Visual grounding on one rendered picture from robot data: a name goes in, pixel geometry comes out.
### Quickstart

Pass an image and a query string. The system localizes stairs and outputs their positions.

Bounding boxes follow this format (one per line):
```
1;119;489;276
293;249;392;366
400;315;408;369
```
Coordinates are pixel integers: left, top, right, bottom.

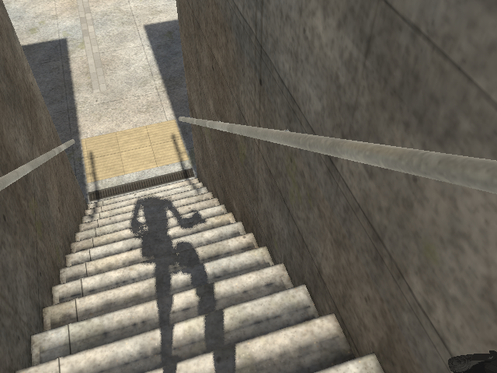
16;178;384;373

